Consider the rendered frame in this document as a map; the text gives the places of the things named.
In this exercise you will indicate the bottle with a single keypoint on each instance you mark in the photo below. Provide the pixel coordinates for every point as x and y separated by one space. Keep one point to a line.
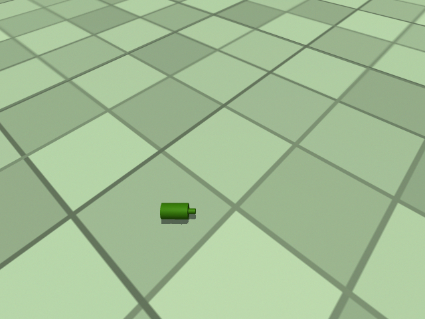
176 211

